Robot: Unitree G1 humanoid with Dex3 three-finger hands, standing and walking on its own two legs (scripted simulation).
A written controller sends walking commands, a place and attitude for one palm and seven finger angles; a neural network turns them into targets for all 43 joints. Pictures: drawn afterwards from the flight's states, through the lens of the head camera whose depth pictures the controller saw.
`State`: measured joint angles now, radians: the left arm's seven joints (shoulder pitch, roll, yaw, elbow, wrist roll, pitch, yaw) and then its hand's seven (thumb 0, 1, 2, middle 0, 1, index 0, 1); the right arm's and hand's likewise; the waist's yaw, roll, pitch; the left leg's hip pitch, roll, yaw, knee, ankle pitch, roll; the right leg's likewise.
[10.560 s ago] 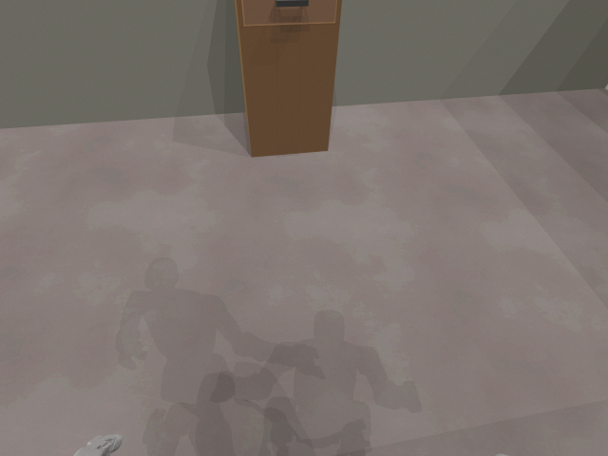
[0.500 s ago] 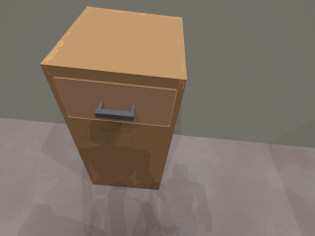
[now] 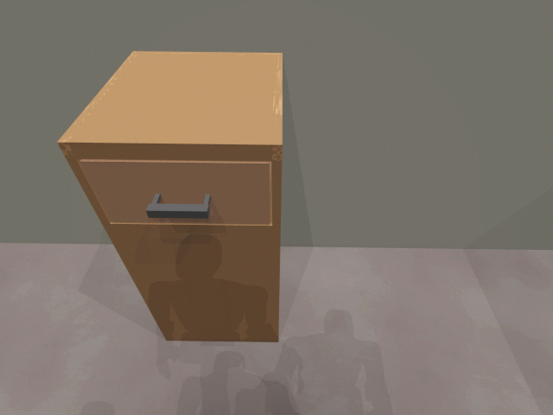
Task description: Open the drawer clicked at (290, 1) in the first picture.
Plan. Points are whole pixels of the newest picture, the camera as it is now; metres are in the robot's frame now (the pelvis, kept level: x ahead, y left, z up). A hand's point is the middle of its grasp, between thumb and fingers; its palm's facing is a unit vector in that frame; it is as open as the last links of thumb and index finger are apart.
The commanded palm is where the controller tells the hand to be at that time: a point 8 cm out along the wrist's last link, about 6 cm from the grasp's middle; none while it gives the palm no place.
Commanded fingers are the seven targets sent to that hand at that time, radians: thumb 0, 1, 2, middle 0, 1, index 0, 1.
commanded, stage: come to a stop and stand still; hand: left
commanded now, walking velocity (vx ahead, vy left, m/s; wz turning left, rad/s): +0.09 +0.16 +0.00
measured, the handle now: (180, 204) +0.52 +0.24 -0.02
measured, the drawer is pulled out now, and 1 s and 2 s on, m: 0.00 0.00 0.00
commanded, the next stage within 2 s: look again from close up in 0.64 s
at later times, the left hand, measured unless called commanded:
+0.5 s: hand out of the picture +0.00 +0.17 -0.18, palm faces +0.06 -0.99 -0.15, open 7.3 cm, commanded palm none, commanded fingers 0.00 0.90 0.90 -0.20 -0.30 -0.20 -0.30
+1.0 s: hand out of the picture +0.01 +0.19 -0.18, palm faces +0.03 -0.98 -0.20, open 7.4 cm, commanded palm none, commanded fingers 0.00 0.90 0.90 -0.20 -0.30 -0.20 -0.30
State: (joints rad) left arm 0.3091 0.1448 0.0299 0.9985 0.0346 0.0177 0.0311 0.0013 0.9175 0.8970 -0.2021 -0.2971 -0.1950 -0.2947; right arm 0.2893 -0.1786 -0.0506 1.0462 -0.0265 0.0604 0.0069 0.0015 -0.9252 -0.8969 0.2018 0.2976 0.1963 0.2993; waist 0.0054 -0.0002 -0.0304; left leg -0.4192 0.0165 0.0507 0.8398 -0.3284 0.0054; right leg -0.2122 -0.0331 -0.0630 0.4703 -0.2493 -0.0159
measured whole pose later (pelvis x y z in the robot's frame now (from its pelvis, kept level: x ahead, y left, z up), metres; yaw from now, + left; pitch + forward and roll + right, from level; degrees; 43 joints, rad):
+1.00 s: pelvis +0.02 +0.02 -0.01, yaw +0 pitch -1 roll +0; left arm 0.35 0.15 -0.01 1.07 0.02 -0.01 0.05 0.00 0.91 0.90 -0.20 -0.30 -0.20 -0.29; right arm 0.32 -0.15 0.00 1.05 -0.02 -0.01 -0.04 0.01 -0.91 -0.90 0.20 0.30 0.20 0.30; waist -0.01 0.01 -0.01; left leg -0.18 0.02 0.06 0.54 -0.34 0.02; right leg -0.21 -0.01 -0.07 0.53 -0.30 -0.01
